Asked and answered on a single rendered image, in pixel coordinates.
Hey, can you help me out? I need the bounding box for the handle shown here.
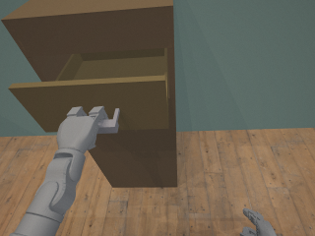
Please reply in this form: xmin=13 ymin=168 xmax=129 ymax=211
xmin=101 ymin=130 xmax=137 ymax=135
xmin=97 ymin=108 xmax=120 ymax=134

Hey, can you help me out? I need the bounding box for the robot left hand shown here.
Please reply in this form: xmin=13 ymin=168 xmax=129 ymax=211
xmin=56 ymin=106 xmax=108 ymax=154

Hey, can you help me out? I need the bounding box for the left robot forearm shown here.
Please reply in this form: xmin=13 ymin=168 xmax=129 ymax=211
xmin=9 ymin=147 xmax=86 ymax=236

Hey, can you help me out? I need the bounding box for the drawer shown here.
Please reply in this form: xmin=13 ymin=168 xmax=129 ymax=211
xmin=8 ymin=47 xmax=169 ymax=133

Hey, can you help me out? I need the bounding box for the robot right hand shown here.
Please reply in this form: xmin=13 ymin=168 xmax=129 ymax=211
xmin=239 ymin=207 xmax=277 ymax=236

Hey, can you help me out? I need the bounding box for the cabinet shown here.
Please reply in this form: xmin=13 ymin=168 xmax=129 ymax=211
xmin=1 ymin=0 xmax=178 ymax=188

